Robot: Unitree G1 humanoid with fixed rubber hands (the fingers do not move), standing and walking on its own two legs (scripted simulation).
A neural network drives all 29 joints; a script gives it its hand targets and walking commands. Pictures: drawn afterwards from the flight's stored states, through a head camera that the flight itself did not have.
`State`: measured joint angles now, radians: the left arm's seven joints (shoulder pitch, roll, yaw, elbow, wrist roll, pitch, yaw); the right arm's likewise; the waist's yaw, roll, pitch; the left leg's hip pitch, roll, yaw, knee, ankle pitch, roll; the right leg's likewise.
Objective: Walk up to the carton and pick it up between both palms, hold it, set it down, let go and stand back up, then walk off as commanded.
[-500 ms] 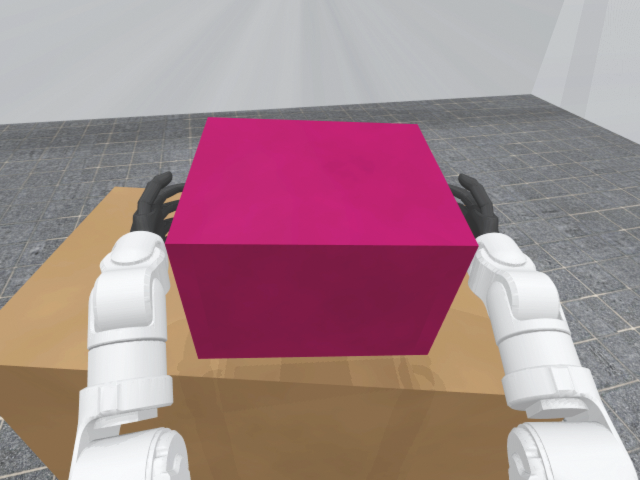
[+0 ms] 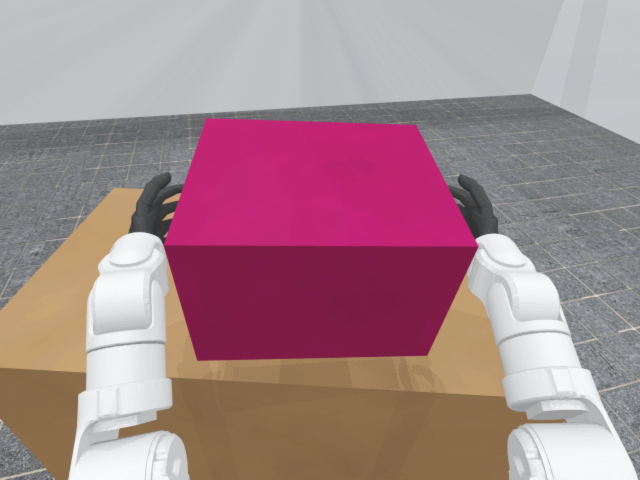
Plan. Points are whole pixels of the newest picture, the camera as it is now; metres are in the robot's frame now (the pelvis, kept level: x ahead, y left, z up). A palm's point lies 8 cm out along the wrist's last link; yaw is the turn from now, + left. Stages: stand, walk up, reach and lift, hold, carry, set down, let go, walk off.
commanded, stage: hold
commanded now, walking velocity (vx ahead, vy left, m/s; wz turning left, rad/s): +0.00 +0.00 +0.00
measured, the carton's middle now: (314, 234) +0.41 +0.01 +0.16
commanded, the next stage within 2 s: set down in 0.92 s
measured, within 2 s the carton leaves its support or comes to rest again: neither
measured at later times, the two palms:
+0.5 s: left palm (148, 235) +0.35 +0.20 +0.20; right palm (478, 232) +0.36 -0.19 +0.20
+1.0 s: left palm (139, 238) +0.33 +0.21 +0.21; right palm (478, 232) +0.35 -0.18 +0.21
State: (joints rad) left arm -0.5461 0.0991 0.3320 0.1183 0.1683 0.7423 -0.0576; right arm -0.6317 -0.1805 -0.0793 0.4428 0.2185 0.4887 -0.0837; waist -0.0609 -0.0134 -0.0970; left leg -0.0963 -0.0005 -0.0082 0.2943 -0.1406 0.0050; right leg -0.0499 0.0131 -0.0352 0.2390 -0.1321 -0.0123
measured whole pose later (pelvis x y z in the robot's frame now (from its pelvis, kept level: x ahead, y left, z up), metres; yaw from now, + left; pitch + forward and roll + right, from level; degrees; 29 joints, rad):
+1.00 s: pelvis +0.00 +0.00 +0.00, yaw +1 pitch -3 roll -1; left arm -0.51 0.11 0.32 0.02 0.13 0.74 -0.04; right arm -0.60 -0.17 -0.09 0.36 0.25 0.47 -0.09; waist -0.06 -0.02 -0.11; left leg -0.12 0.00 -0.02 0.30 -0.13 0.00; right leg -0.06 0.02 -0.05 0.23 -0.12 -0.01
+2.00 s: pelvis +0.02 -0.01 +0.00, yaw +1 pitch -2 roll +0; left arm -0.53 0.05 0.38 0.27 0.19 0.44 -0.07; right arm -0.59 -0.13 -0.12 0.62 0.07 0.13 -0.04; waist 0.02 -0.01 -0.05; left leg -0.09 -0.01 -0.03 0.28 -0.16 0.00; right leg -0.05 0.01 -0.05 0.26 -0.18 -0.01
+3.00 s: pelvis +0.04 -0.01 +0.00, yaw +1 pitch +7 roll +0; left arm -0.65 0.09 0.34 0.73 0.13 0.13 0.03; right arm -0.77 -0.15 -0.31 1.04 -0.08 -0.12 0.03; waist 0.07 -0.03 -0.10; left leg -0.26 0.01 -0.02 0.33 -0.19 -0.02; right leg -0.21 0.02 -0.05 0.28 -0.19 -0.02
